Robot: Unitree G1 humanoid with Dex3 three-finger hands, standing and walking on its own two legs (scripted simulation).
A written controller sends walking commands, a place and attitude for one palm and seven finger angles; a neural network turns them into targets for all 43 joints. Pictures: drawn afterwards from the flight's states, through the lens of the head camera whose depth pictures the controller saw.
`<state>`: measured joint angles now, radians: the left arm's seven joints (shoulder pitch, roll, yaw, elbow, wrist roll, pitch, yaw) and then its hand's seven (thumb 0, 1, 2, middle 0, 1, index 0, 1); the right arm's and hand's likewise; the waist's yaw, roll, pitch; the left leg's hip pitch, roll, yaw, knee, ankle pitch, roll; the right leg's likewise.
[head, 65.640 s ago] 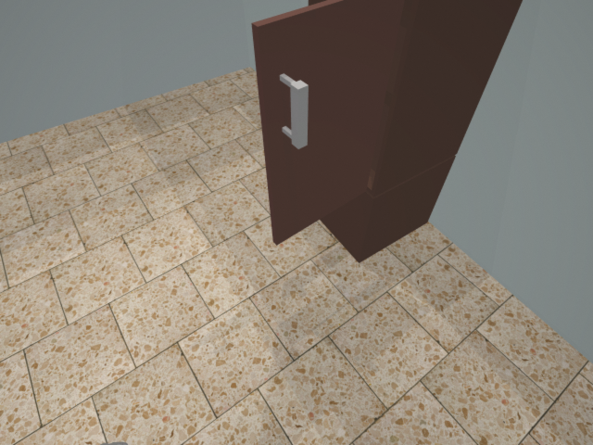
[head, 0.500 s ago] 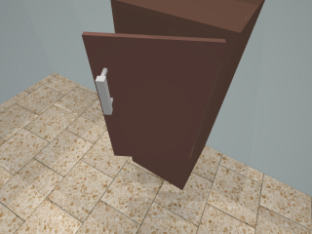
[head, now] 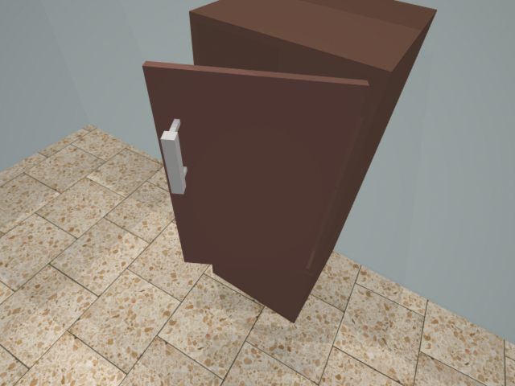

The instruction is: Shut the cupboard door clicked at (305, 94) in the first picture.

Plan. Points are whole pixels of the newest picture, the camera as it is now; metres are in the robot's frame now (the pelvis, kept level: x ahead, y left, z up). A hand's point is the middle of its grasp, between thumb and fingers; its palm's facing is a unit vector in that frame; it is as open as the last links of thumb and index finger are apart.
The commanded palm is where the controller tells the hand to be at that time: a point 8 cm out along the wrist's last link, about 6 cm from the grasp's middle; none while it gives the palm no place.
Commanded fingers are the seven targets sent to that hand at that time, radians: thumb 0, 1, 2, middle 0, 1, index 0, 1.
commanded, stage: come to a stop and stand still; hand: left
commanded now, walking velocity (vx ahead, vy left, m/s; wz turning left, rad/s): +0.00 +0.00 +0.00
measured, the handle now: (177, 157) +0.48 +0.19 +0.09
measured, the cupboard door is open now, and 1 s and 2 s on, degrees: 28 28 28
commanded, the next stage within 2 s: look again from close up in 0.22 s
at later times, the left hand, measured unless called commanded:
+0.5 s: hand out of the picture -0.05 +0.18 -0.18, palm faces +0.03 -0.99 -0.15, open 7.4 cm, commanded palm none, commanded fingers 0.00 0.90 0.90 -0.20 -0.30 -0.20 -0.30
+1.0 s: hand out of the picture -0.05 +0.19 -0.18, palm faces +0.02 -0.99 -0.15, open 7.4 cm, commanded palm none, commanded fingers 0.00 0.90 0.90 -0.20 -0.30 -0.20 -0.30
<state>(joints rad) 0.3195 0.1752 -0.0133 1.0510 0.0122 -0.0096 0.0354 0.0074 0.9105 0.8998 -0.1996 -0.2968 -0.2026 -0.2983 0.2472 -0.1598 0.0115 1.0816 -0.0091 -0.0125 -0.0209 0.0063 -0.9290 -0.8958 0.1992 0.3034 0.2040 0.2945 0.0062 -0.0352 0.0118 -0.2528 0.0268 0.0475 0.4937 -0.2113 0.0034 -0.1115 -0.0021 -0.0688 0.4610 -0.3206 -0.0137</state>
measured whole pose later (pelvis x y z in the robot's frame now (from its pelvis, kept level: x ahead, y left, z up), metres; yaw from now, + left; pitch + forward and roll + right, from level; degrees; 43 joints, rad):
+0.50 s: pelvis -0.02 +0.02 +0.00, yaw +0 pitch -2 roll -1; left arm 0.36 0.16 -0.02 1.10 0.01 -0.01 0.04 0.01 0.91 0.90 -0.20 -0.30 -0.20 -0.30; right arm 0.27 -0.15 0.01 1.13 -0.01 -0.01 -0.02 0.01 -0.92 -0.90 0.20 0.30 0.20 0.29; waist 0.01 -0.04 0.02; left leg -0.24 0.00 0.06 0.42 -0.15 0.03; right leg -0.11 -0.03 -0.06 0.41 -0.27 0.01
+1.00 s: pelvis -0.02 +0.03 +0.00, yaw +0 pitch -1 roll +0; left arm 0.37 0.14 -0.01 1.11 0.02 -0.01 0.04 0.00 0.91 0.90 -0.20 -0.30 -0.20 -0.30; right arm 0.30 -0.13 0.00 1.13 -0.01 -0.01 -0.02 0.01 -0.92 -0.90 0.20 0.30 0.20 0.29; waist 0.01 -0.03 0.01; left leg -0.25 -0.02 0.08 0.40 -0.14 0.05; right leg -0.14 -0.04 -0.05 0.42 -0.27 0.02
